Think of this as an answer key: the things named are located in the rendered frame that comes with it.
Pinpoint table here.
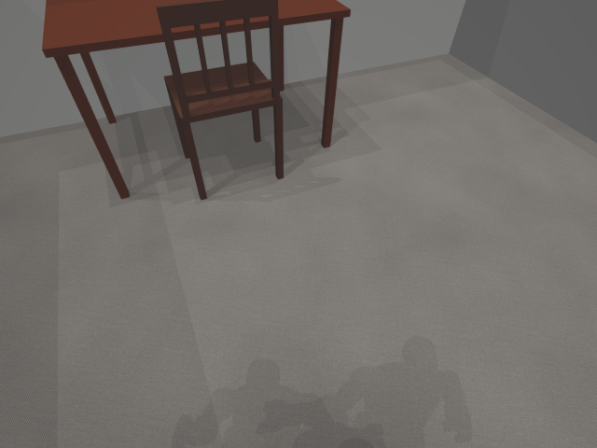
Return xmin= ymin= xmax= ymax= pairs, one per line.
xmin=42 ymin=0 xmax=351 ymax=199

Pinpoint chair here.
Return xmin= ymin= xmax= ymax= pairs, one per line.
xmin=156 ymin=0 xmax=284 ymax=200

